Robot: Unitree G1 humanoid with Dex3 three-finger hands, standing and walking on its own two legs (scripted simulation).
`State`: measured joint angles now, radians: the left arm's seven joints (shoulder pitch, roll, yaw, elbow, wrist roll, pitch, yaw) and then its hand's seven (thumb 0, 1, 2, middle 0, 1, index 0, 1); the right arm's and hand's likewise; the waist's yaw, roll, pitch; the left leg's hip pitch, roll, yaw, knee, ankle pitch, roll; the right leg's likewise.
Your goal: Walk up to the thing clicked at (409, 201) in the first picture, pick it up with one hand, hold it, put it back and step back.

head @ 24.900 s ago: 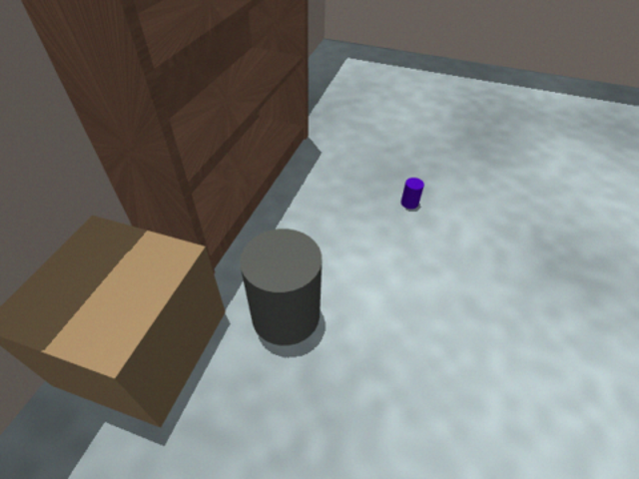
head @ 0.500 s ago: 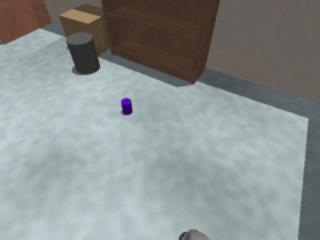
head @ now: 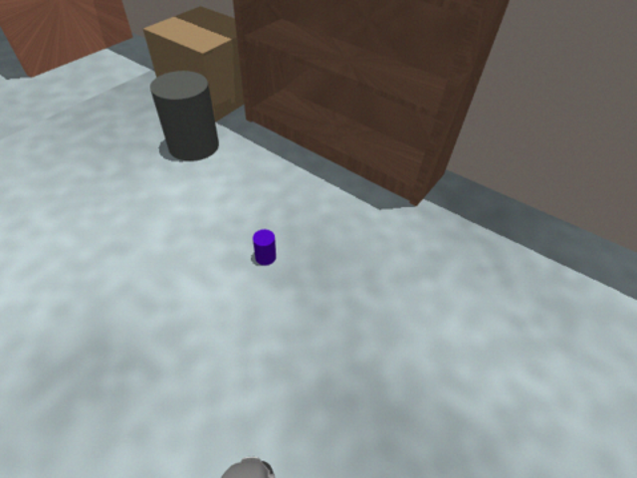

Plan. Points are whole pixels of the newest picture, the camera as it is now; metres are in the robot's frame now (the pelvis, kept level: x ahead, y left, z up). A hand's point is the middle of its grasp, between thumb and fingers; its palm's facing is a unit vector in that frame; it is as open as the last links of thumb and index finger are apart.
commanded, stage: walk up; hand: left
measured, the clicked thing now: (264, 247) +1.01 +0.23 -0.70
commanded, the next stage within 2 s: none
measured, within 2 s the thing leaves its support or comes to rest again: neither
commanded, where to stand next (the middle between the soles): +0.62 +0.00 m, yaw -1 degrees
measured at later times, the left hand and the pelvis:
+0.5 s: hand (160, 367) +0.30 +0.26 -0.13, palm faces -0.09 -0.91 -0.41, open 7.4 cm; pelvis +0.21 -0.02 -0.01, yaw -3 degrees
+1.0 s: hand (176, 314) +0.40 +0.27 -0.15, palm faces -0.01 -0.93 -0.36, open 7.4 cm; pelvis +0.38 -0.01 +0.00, yaw +0 degrees
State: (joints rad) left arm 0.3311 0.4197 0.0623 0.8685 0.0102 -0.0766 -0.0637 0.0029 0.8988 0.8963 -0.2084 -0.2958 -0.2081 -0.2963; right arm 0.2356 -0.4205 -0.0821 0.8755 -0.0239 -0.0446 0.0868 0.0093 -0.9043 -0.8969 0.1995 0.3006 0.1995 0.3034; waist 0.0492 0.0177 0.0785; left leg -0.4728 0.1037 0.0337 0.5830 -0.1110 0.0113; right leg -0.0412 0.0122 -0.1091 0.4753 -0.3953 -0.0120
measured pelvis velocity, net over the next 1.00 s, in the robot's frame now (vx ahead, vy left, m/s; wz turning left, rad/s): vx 0.38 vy -0.01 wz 0.01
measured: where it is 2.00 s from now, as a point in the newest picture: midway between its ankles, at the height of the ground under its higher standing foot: (320, 362)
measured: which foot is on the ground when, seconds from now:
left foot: up 0.00-0.00, down 0.02-0.52, up 0.54-0.94, down 0.96-1.00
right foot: down 0.00-0.06, up 0.08-0.48, down 0.50-1.00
